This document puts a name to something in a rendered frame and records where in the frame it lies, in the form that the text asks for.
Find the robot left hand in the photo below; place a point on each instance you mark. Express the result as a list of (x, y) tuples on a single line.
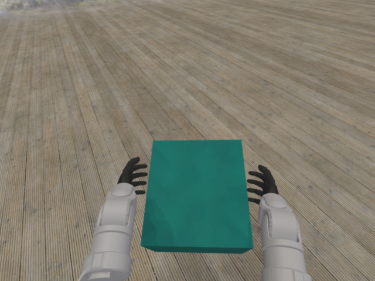
[(127, 174)]

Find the robot right hand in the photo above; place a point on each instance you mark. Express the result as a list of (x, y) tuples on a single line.
[(268, 184)]

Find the robot right forearm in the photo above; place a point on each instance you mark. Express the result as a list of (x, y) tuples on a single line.
[(283, 253)]

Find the carton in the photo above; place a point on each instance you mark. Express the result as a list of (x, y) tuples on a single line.
[(197, 198)]

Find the robot left forearm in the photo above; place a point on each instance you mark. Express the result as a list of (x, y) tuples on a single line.
[(109, 258)]

